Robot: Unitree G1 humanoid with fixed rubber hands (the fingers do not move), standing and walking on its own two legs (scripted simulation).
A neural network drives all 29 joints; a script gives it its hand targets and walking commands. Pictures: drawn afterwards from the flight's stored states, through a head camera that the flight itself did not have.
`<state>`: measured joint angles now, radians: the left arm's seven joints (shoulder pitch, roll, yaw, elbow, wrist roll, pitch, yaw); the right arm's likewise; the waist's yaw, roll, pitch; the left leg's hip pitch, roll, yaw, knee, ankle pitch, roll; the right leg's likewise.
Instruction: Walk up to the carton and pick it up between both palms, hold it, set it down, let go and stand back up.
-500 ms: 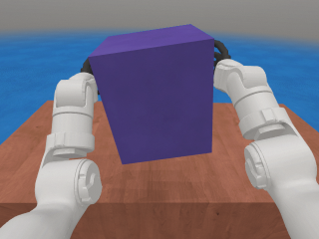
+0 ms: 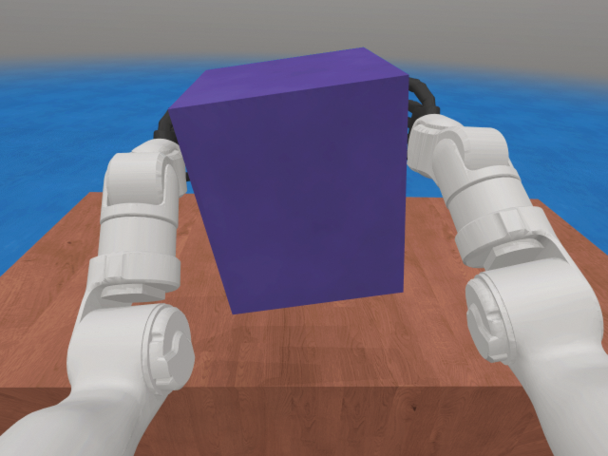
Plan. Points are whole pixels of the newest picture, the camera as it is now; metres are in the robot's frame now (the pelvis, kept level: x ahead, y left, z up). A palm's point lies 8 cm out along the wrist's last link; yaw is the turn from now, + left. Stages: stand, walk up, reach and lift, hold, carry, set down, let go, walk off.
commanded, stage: hold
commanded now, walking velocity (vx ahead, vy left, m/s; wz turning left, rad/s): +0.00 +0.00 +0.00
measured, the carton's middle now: (300, 176) +0.37 -0.01 +0.28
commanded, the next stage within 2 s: none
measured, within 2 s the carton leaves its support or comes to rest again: neither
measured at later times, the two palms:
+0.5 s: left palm (168, 158) +0.37 +0.15 +0.31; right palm (420, 135) +0.37 -0.15 +0.34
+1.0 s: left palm (167, 157) +0.37 +0.15 +0.31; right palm (419, 134) +0.37 -0.15 +0.34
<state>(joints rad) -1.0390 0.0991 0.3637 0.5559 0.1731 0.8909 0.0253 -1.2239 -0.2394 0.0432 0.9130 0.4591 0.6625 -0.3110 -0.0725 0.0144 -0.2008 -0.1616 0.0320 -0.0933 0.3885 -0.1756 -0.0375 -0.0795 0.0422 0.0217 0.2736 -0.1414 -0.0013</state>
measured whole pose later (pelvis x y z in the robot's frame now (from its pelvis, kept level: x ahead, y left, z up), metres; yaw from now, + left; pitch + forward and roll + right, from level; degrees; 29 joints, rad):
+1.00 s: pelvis +0.00 +0.00 +0.00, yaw +0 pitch -3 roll -2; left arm -1.05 0.10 0.36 0.56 0.17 0.89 0.03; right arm -1.23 -0.24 0.05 0.92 0.46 0.66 -0.31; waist -0.07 0.02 -0.21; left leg -0.17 0.03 -0.10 0.39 -0.18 -0.04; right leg -0.08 0.04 0.03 0.27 -0.14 0.00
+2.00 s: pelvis +0.00 +0.00 +0.00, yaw +1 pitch -3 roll -2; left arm -1.06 0.11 0.36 0.59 0.17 0.88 0.03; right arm -1.24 -0.24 0.05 0.95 0.46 0.66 -0.30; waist -0.07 0.01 -0.21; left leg -0.17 0.03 -0.10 0.39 -0.18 -0.04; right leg -0.08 0.05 0.03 0.27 -0.14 0.00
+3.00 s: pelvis +0.00 +0.00 +0.00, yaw +0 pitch -3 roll -2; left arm -1.05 0.10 0.35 0.58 0.17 0.88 0.04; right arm -1.23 -0.25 0.05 0.93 0.47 0.67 -0.30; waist -0.07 0.02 -0.21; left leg -0.18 0.03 -0.10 0.39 -0.17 -0.04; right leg -0.08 0.05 0.03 0.27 -0.14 0.00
